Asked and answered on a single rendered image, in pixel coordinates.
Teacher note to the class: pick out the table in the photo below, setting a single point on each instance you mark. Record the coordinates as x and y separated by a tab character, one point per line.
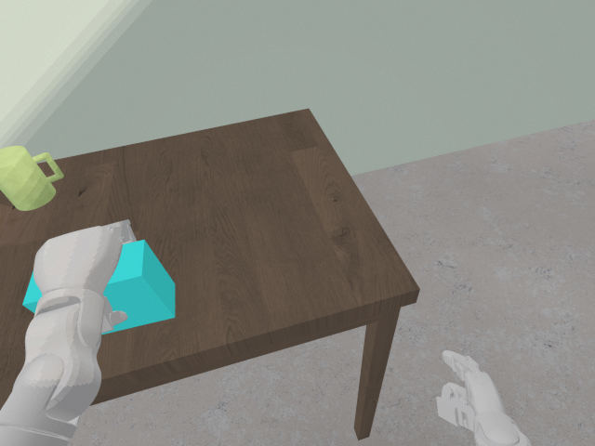
260	226

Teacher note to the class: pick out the right robot forearm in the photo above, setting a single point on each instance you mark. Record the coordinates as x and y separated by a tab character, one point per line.
493	428

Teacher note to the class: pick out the left robot forearm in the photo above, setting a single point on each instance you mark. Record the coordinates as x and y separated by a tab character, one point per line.
60	377

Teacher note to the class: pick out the robot right hand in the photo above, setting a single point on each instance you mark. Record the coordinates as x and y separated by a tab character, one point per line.
460	405

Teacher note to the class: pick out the robot left hand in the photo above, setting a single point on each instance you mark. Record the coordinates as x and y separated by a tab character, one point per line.
84	259

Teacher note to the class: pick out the sponge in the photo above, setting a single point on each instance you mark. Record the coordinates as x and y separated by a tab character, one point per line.
139	286

